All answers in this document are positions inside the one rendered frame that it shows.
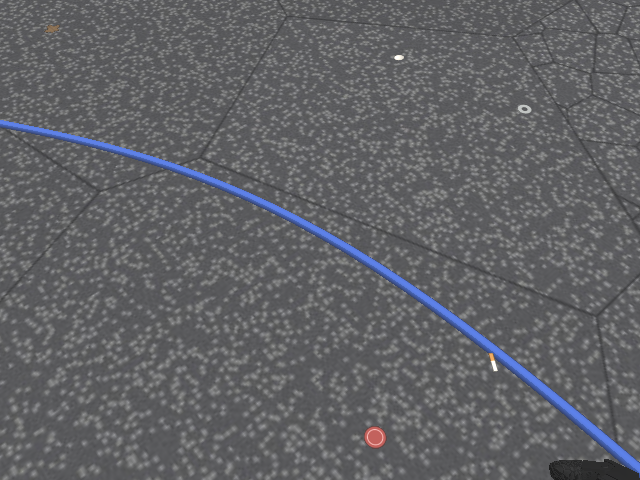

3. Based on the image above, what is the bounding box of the robot right hand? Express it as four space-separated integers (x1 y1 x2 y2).
549 459 640 480

